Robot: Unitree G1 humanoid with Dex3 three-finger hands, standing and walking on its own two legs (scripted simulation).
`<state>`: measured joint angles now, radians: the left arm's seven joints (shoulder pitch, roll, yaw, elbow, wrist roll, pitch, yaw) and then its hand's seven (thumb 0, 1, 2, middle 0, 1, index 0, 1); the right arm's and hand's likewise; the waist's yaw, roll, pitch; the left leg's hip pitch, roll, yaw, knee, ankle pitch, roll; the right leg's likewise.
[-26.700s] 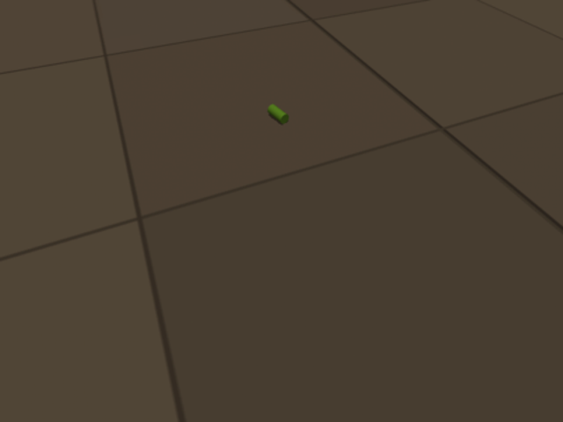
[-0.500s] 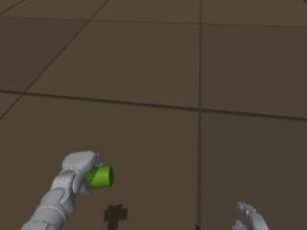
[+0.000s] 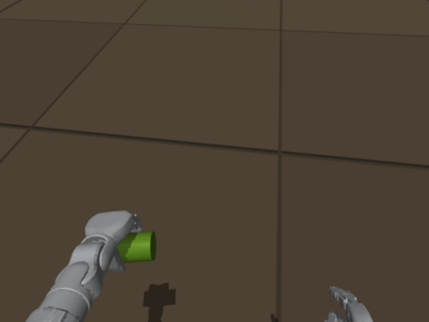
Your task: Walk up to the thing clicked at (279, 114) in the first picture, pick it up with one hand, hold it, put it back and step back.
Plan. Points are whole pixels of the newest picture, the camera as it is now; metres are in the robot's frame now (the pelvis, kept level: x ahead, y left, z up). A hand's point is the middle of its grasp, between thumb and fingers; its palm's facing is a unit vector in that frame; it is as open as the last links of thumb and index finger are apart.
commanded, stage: crouch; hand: left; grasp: from above
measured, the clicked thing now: (122, 248) +0.29 +0.22 -0.08
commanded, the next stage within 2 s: lower in 1.84 s
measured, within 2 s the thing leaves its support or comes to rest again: neither
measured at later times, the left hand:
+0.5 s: hand (133, 268) +0.29 +0.23 -0.21, palm faces -0.49 +0.02 -0.87, open 9.0 cm
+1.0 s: hand (151, 277) +0.34 +0.24 -0.45, palm faces -0.51 -0.01 -0.86, open 9.1 cm
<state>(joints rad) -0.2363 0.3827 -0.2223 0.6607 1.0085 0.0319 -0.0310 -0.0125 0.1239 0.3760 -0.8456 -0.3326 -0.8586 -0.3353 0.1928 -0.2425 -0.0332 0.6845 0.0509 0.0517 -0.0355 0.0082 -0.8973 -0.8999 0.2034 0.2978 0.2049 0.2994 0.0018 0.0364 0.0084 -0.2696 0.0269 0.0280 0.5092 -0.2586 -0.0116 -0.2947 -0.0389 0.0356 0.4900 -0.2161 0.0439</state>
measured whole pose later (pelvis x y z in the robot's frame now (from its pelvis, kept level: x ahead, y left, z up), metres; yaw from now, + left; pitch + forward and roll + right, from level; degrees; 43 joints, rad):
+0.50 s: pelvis -0.02 +0.00 -0.08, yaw +1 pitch +19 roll -1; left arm -0.44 0.36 -0.13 1.09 1.21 -0.07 0.35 -0.01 0.12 0.39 -0.83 -0.38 -0.84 -0.38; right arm 0.22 -0.27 -0.09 0.72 -0.02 0.04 0.01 0.00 -0.89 -0.90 0.20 0.30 0.21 0.30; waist -0.07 -0.01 -0.11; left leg -0.95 0.03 -0.02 1.09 -0.47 -0.02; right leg -0.95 -0.03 0.01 1.05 -0.42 0.05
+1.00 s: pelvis -0.06 +0.00 -0.28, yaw +0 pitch +37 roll -4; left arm -0.71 0.49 0.00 1.25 1.20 -0.11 0.37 -0.01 0.11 0.45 -0.79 -0.44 -0.80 -0.44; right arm 0.19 -0.22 -0.03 0.75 -0.08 -0.05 0.03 0.00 -0.89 -0.90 0.21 0.30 0.21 0.30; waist -0.17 0.04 -0.18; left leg -1.86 0.00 -0.07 1.88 -0.66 -0.02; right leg -1.84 -0.03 0.02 1.82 -0.62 0.06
